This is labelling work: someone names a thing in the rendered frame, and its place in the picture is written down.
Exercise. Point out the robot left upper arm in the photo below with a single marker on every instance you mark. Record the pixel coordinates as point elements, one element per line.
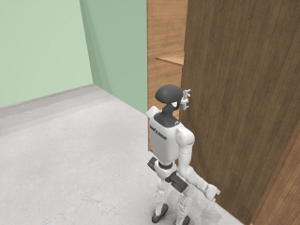
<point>151,111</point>

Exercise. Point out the robot right upper arm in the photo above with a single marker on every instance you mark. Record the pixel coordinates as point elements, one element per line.
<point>185,140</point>

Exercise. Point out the robot left shin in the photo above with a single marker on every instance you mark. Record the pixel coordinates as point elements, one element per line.
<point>160,198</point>

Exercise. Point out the left robot hand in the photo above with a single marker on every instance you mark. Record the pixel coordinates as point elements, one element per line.
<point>186,100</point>

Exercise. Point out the wardrobe door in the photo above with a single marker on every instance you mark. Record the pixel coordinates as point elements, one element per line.
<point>242,66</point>
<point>280,204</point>

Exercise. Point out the robot torso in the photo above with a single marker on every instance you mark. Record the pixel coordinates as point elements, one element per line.
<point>164,147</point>

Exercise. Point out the robot right forearm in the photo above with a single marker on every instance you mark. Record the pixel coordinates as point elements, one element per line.
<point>196,180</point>

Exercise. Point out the right robot hand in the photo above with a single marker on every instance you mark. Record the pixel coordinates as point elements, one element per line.
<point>210,194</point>

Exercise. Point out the handle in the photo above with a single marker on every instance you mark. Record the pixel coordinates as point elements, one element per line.
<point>184,98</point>

